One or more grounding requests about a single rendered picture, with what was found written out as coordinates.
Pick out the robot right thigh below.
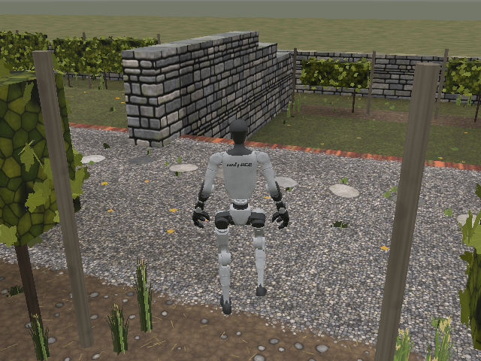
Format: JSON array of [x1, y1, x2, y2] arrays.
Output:
[[250, 208, 266, 250]]

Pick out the robot right upper arm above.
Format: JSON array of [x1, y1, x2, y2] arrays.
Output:
[[255, 151, 278, 193]]

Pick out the robot right forearm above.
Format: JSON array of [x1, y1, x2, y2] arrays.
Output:
[[271, 181, 287, 214]]

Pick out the robot left upper arm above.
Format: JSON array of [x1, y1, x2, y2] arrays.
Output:
[[202, 152, 224, 194]]

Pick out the robot left forearm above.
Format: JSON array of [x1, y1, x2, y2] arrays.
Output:
[[194, 183, 210, 213]]

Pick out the robot left hand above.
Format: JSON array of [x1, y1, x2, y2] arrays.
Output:
[[192, 211, 210, 228]]

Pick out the robot right hand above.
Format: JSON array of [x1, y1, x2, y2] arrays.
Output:
[[272, 210, 289, 229]]

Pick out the humanoid robot torso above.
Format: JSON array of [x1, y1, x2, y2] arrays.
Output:
[[222, 148, 257, 226]]

